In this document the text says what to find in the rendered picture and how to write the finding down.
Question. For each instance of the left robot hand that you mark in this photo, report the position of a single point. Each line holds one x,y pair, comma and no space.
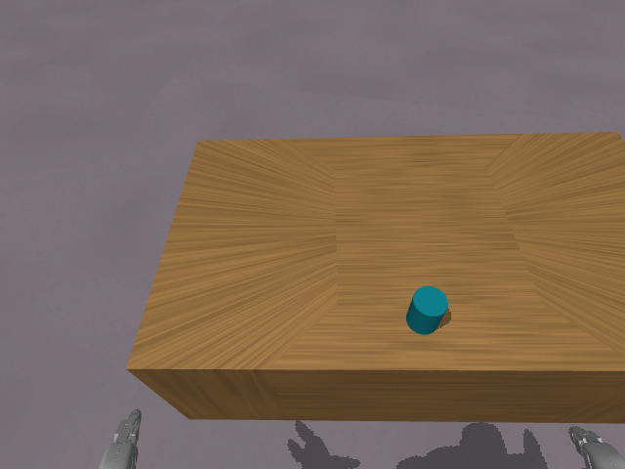
123,454

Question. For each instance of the can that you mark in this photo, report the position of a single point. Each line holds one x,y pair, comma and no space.
426,310

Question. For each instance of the right robot hand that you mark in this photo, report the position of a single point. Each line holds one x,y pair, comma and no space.
597,455

